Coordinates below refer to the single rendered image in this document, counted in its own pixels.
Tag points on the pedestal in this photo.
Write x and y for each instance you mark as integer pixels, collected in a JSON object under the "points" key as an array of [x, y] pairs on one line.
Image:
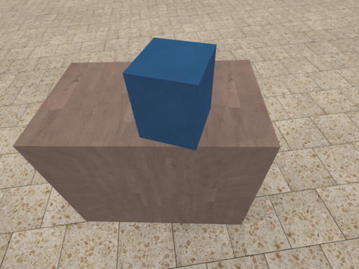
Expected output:
{"points": [[84, 142]]}

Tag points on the carton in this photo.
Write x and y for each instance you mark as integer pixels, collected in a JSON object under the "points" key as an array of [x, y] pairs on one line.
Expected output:
{"points": [[169, 85]]}

